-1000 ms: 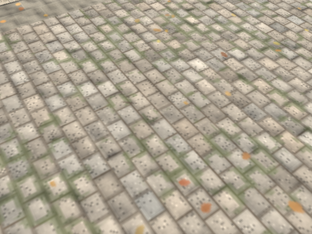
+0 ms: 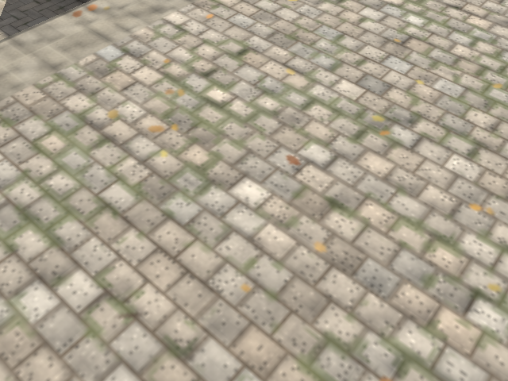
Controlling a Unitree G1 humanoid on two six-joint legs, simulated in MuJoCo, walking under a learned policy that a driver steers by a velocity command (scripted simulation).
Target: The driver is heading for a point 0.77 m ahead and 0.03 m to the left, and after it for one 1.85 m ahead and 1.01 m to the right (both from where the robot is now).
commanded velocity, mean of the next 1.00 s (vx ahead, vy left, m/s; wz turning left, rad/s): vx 0.50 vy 0.00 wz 0.07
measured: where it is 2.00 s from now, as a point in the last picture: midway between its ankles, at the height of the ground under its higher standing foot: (245, 290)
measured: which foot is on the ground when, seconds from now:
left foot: down 0.00-0.22, up 0.24-0.80, down 0.82-1.00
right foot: up 0.00-0.20, down 0.22-0.80, up 0.82-1.00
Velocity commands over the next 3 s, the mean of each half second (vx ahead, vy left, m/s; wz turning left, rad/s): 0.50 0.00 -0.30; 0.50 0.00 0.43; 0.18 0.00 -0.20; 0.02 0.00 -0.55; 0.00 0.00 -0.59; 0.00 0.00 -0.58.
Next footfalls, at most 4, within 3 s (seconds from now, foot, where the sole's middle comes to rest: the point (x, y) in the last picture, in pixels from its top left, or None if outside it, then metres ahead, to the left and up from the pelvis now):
0.22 right None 0.28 -0.16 -0.78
0.82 left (232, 341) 0.61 0.03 -0.78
1.28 right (278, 255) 0.88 -0.12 -0.78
1.70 left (205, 267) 0.85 0.10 -0.78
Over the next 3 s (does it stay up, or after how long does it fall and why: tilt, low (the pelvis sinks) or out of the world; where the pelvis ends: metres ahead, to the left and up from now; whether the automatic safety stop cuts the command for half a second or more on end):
stays up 0.73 -0.03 -0.01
